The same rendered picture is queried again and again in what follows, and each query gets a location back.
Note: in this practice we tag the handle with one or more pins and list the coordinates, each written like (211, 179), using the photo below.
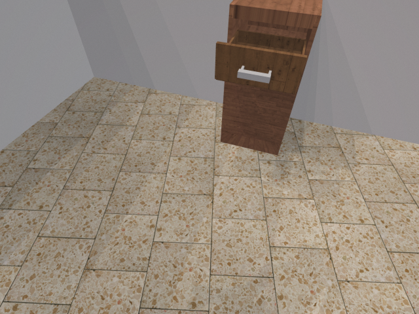
(253, 75)

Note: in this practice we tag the cabinet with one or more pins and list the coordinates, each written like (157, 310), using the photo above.
(257, 118)

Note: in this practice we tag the drawer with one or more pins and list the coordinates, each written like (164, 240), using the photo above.
(262, 52)

